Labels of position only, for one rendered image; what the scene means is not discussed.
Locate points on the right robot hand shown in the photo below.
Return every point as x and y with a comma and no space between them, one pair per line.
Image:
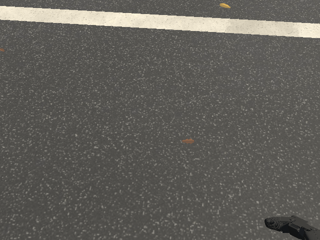
293,225

